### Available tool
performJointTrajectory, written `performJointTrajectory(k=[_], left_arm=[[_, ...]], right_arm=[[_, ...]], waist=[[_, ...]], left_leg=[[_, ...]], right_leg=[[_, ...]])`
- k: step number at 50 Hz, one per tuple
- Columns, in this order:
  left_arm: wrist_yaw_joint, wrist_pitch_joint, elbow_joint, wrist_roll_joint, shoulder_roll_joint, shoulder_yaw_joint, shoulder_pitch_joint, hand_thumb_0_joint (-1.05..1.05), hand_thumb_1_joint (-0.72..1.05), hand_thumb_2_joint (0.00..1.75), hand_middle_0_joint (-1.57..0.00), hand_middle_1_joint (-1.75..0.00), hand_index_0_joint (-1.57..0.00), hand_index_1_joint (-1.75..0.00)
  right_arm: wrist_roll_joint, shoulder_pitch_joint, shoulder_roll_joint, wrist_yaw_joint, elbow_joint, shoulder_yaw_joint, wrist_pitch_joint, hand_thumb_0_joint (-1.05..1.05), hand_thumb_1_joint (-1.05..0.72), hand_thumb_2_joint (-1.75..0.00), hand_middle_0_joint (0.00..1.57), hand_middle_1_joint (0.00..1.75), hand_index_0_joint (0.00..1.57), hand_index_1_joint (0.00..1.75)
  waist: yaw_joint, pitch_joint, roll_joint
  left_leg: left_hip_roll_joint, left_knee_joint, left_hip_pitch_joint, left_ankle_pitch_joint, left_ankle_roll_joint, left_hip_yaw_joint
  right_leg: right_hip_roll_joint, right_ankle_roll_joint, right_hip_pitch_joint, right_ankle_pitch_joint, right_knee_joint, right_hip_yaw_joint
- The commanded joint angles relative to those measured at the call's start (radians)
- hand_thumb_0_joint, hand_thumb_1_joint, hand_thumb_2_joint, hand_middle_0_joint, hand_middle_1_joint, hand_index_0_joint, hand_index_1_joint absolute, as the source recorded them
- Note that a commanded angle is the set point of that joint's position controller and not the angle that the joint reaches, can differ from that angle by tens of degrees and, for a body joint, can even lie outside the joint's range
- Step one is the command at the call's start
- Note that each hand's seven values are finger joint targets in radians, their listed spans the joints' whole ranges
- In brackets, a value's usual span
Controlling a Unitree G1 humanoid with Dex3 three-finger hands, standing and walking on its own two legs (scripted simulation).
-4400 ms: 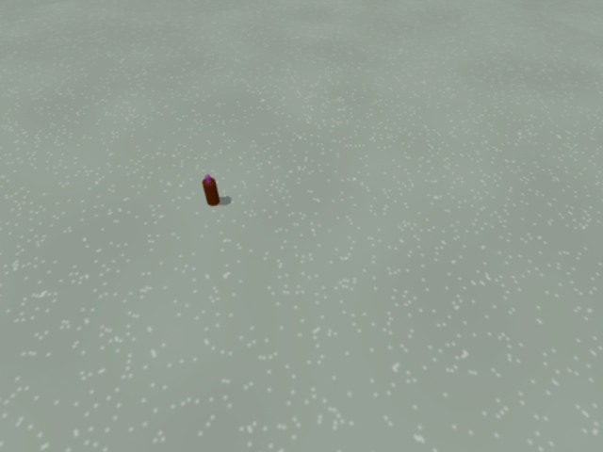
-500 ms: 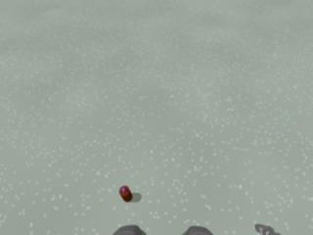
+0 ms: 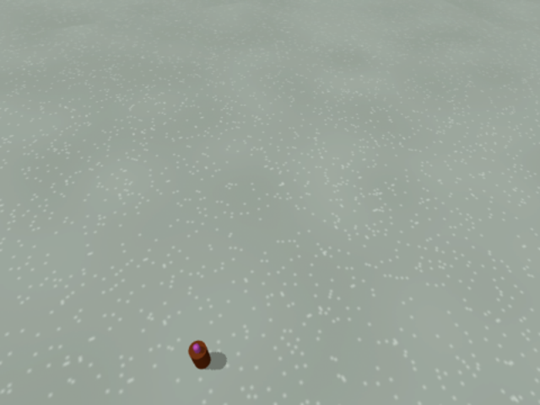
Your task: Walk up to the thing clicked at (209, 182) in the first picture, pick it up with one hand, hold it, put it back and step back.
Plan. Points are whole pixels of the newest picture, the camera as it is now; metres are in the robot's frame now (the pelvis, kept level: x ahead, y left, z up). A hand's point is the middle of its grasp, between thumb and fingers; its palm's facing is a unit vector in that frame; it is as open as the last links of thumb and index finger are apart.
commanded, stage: walk up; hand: left
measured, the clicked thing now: (199, 353) +0.37 +0.22 -0.70
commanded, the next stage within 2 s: stand in 1.14 s
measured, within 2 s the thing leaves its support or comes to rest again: neither
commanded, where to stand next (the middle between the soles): +0.05 +0.00 m, yaw +0 degrees
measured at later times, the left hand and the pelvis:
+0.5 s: hand out of the picture +0.09 +0.25 -0.15, palm faces -0.01 -0.94 -0.34, open 7.4 cm; pelvis +0.02 +0.00 +0.00, yaw +0 degrees
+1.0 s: hand out of the picture +0.11 +0.25 -0.15, palm faces -0.02 -0.94 -0.34, open 7.4 cm; pelvis +0.02 +0.00 +0.00, yaw +0 degrees
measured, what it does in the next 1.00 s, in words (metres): stands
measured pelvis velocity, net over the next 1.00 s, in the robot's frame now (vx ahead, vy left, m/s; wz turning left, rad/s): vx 0.02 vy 0.00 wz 0.00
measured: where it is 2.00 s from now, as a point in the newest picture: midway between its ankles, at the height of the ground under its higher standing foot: outside the picture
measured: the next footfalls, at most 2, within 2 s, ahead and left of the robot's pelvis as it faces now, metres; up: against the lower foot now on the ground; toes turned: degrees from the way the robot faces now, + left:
none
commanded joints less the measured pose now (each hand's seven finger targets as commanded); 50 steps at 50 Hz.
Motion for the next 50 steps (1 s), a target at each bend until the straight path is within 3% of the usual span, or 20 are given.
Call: performJointTrajectory(k=[1,8,16,50], left_arm=[[0.017,-0.026,-0.037,0.002,0.207,0.038,-0.057,0.00,0.90,0.90,-0.20,-0.30,-0.20,-0.30],[0.021,-0.025,-0.013,0.003,0.202,0.036,-0.064,0.00,0.90,0.90,-0.20,-0.30,-0.20,-0.30],[0.024,-0.026,0.000,0.008,0.199,0.040,-0.071,0.00,0.90,0.90,-0.20,-0.30,-0.20,-0.30],[0.024,-0.014,-0.028,0.013,0.197,0.050,-0.086,0.00,0.90,0.90,-0.20,-0.30,-0.20,-0.30]], right_arm=[[0.007,-0.061,-0.206,-0.018,-0.049,-0.049,-0.022,0.00,-0.90,-0.90,0.20,0.30,0.20,0.30],[0.009,-0.088,-0.203,-0.021,-0.033,-0.054,-0.012,0.00,-0.90,-0.90,0.20,0.30,0.20,0.30],[0.009,-0.107,-0.193,-0.017,-0.021,-0.053,-0.004,0.00,-0.90,-0.90,0.20,0.30,0.20,0.30],[0.002,-0.081,-0.191,-0.024,-0.026,-0.051,-0.008,0.00,-0.90,-0.90,0.20,0.30,0.20,0.30]], waist=[[0.003,-0.116,0.035],[0.001,-0.103,-0.001],[0.000,-0.072,-0.011],[-0.002,-0.093,0.015]], left_leg=[[0.134,-0.077,0.057,0.091,0.014,-0.138],[0.138,-0.081,0.115,0.147,0.013,-0.128],[0.132,-0.104,0.112,0.088,0.008,-0.129],[0.132,-0.119,0.082,0.118,0.003,-0.125]], right_leg=[[-0.128,-0.028,0.042,0.121,-0.063,0.120],[-0.136,-0.022,0.027,0.167,-0.087,0.121],[-0.132,-0.014,0.017,0.104,-0.125,0.122],[-0.122,-0.016,0.084,0.145,-0.099,0.111]])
